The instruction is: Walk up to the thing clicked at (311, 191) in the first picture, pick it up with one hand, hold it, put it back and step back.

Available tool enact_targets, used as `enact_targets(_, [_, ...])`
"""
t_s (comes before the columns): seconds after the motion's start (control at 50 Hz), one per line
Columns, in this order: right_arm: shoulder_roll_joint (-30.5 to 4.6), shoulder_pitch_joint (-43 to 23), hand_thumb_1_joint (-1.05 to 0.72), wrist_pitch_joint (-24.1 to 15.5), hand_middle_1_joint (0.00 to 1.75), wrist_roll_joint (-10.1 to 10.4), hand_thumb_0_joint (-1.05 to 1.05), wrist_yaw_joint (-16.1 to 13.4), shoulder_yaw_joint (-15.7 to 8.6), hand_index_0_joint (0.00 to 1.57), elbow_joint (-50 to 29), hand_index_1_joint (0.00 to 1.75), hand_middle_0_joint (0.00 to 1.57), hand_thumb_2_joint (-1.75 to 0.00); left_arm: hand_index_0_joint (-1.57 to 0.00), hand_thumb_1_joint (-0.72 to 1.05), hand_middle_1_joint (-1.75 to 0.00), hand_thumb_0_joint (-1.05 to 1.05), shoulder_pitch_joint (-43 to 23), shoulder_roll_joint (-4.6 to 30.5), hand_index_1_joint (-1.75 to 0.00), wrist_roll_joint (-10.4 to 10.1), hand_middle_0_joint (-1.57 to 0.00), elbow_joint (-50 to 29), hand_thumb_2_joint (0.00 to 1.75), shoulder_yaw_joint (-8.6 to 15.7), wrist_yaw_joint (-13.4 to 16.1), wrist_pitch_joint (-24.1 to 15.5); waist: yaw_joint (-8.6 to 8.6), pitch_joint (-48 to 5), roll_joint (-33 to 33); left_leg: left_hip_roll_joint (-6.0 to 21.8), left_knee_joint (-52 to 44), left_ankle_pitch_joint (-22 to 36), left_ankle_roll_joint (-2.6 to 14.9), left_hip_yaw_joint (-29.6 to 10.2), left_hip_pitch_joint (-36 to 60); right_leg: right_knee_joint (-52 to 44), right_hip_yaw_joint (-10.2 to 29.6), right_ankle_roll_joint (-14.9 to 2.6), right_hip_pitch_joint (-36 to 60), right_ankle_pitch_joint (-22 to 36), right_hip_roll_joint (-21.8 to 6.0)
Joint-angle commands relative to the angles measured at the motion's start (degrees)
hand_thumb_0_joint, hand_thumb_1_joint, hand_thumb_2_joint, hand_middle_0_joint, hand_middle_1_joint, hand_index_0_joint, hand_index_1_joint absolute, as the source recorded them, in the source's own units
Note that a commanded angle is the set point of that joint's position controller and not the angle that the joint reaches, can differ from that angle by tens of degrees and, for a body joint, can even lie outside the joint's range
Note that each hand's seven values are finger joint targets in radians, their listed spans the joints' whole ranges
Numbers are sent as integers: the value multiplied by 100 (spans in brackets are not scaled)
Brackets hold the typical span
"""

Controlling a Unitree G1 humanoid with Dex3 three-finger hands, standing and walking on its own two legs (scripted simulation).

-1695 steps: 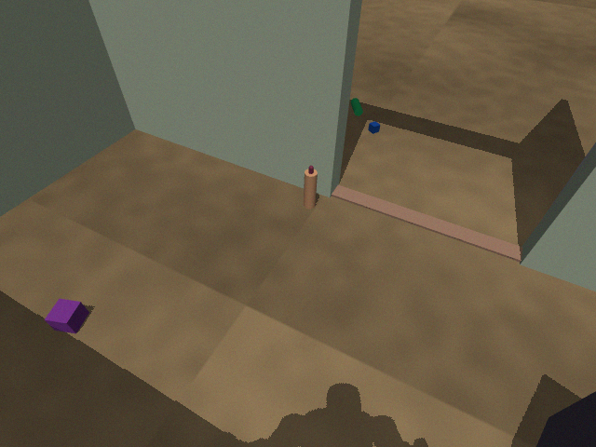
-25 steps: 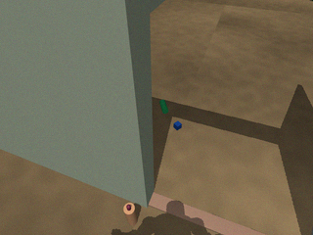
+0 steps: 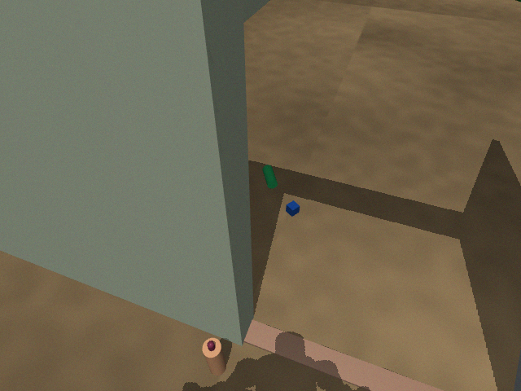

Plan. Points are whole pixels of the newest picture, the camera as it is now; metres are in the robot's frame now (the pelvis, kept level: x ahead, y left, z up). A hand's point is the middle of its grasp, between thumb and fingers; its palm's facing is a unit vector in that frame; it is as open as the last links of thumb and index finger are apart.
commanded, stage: stand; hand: left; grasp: from the side
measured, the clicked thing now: (214, 355) +0.38 +0.17 -0.66
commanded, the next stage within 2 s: step back in 0.32 s
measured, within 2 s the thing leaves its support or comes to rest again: neither
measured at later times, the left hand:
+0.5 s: hand out of the picture +0.08 +0.28 -0.16, palm faces -0.01 -0.93 -0.37, open 7.4 cm
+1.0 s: hand out of the picture +0.00 +0.33 -0.18, palm faces -0.09 -0.92 -0.37, open 7.4 cm
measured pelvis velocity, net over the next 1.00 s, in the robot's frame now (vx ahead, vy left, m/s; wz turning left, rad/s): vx -0.12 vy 0.07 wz -0.06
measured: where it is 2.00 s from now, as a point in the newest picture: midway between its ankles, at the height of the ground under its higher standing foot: outside the picture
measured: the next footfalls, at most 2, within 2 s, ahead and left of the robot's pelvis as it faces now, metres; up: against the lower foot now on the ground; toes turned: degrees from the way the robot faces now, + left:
right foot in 1.02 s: -0.10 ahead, -0.05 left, +0.00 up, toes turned +0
left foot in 1.38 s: -0.21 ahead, +0.21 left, +0.00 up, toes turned -4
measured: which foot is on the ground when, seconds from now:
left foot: down 0.00-1.00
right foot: down 0.00-0.60, up 0.62-1.00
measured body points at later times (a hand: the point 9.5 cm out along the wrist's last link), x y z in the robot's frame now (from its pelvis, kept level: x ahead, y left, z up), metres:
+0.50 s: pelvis -0.03 +0.02 -0.01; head +0.02 +0.01 +0.43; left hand +0.08 +0.32 -0.13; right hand +0.06 -0.30 -0.14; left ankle -0.04 +0.14 -0.72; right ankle +0.00 -0.13 -0.75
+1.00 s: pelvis -0.12 +0.07 -0.03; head -0.04 +0.07 +0.42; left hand +0.01 +0.37 -0.16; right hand -0.03 -0.23 -0.15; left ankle -0.07 +0.15 -0.75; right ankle -0.14 -0.05 -0.74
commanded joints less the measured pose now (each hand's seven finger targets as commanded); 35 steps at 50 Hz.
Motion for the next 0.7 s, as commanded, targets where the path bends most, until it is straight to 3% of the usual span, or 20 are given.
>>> enact_targets(0.0, [-1139,-193,-90,-97,30,16,0,-79,-191,20,-339,30,20,-90,-20,90,-30,0,-237,1250,-30,-10,-20,-358,90,243,85,-111,-14,-456,-33,446,-273,943,313,-203,-149,-300,460,-174,239,836,-554])
enact_targets(0.1, [-1170,-207,-90,-91,30,16,0,-85,-195,20,-337,30,20,-90,-20,90,-30,0,-235,1248,-30,-4,-20,-377,90,232,88,-109,-15,-447,-122,482,-247,1100,304,-222,-62,-271,439,-177,178,972,-539])
enact_targets(0.28, [-1193,-187,-90,-98,30,20,0,-69,-181,20,-329,30,20,-90,-20,90,-30,0,-186,1242,-30,-14,-20,-393,90,226,62,-98,4,-279,-106,475,-343,825,307,-235,-145,-341,457,-174,88,596,-516])
enact_targets(0.3, [-1423,-346,-90,4,30,73,0,-23,-287,20,-588,30,20,-90,-20,90,-30,0,-209,1706,-30,-159,-20,-540,90,557,59,-34,6,330,-217,283,480,1670,511,-212,-726,120,619,-265,-190,1800,-540])
enact_targets(0.32, [-1279,-272,-90,44,30,124,0,-25,-284,20,-696,30,20,-90,-20,90,-30,0,-122,1723,-30,-182,-20,-586,90,590,84,-8,-35,192,-329,150,853,1686,481,-37,-825,162,676,-428,-105,2238,-659])
enact_targets(0.36, [-1200,-73,-90,101,30,168,0,-21,-323,20,-818,30,20,-90,-20,90,-30,0,-97,1803,-30,-163,-20,-784,90,656,103,17,-69,-197,-621,-234,1714,1054,429,226,-772,46,1044,-913,-73,2680,-1140])
enact_targets(0.4, [-1208,169,-90,220,30,130,0,7,-419,20,-973,30,20,-90,-20,90,-30,0,-491,1807,-30,-48,-20,-1146,90,689,111,34,-144,-526,-1160,-529,3068,-1532,535,120,-1006,-34,1520,-1457,-271,2552,-1783])
enact_targets(0.42, [-1255,265,-90,280,30,94,0,31,-461,20,-1058,30,20,-90,-20,90,-30,0,-637,1821,-30,19,-20,-1296,90,719,113,49,-185,-581,-1144,-468,3624,-1817,592,-83,-959,34,1475,-1573,-654,2248,-1868])
enact_targets(0.46, [-1234,527,-90,314,30,131,0,71,-499,20,-1157,30,20,-90,-20,90,-30,0,-958,1732,-30,62,-20,-1517,90,696,116,106,-339,-500,-1247,-295,3488,-1818,681,-242,-947,298,1158,-1427,-986,1904,-1679])
enact_targets(0.48, [-1237,669,-90,317,30,143,0,79,-518,20,-1182,30,20,-90,-20,90,-30,0,-1075,1729,-30,85,-20,-1629,90,687,128,123,-396,-493,-1372,-237,3321,-1663,670,-241,-1009,456,1110,-1314,-979,1975,-1624])
enact_targets(0.52, [-1247,769,-90,281,30,110,0,64,-535,20,-1247,30,20,-90,-20,90,-30,0,-1003,1680,-30,75,-20,-1741,90,653,143,174,-334,-597,-1280,-166,2143,-1001,601,-56,-1078,1004,947,-1052,-559,1899,-1374])
enact_targets(0.54, [-1219,843,-90,230,30,60,0,44,-546,20,-1246,30,20,-90,-20,90,-30,0,-995,1624,-30,11,-20,-1793,90,625,135,229,-387,-539,-1080,-208,1236,-262,530,97,-1003,1378,810,-884,-519,1685,-1186])
enact_targets(0.56, [-1238,750,-90,186,30,-23,0,21,-564,20,-1242,30,20,-90,-20,90,-30,0,-834,1460,-30,-58,-20,-1801,90,594,117,306,-294,-359,-442,-27,471,1007,414,-173,-916,1980,624,-679,-696,1155,-786])
enact_targets(0.58, [-1666,605,-90,142,30,-153,0,-12,-677,20,-1381,30,20,-90,-20,90,-30,0,-658,1152,-30,-145,-20,-1908,90,555,127,356,-171,-371,817,774,215,2697,514,-1421,-607,2871,451,-394,-1355,-216,111])
enact_targets(0.6, [-1968,534,-90,110,30,-183,0,-39,-737,20,-1430,30,20,-90,-20,90,-30,0,-578,1031,-30,-141,-20,-1870,90,531,183,417,-125,-356,1070,1115,242,3451,658,-1998,-233,3376,989,-350,-2100,-2406,786])
enact_targets(0.62, [-2097,481,-90,92,30,-133,0,-62,-753,20,-1537,30,20,-90,-20,90,-30,0,-396,1127,-30,-107,-20,-1855,90,556,228,434,-156,-497,882,1402,508,3939,1003,-1994,-247,3889,1303,-330,-2041,-2675,768])
enact_targets(0.64, [-2123,383,-90,85,30,-105,0,-87,-767,20,-1626,30,20,-90,-20,90,-30,0,-441,1160,-30,-78,-20,-1787,90,547,274,415,-263,-571,1117,1485,381,3536,1039,-2288,-423,4238,1512,-324,-2056,-2590,819])
enact_targets(0.66, [-1964,165,-90,75,30,-66,0,-120,-722,20,-1715,30,20,-90,-20,90,-30,0,-553,1310,-30,-75,-20,-1760,90,603,293,414,-230,-568,1028,1403,461,3345,1127,-2017,-444,4462,1642,-340,-2012,-2393,789])
enact_targets(0.68, [-1800,-106,-90,57,30,-110,0,-154,-681,20,-1804,30,20,-90,-20,90,-30,0,-393,1363,-30,-114,-20,-1728,90,593,293,417,-87,-631,912,1137,720,3517,1101,-1516,-202,4679,1650,-311,-2213,-2128,758])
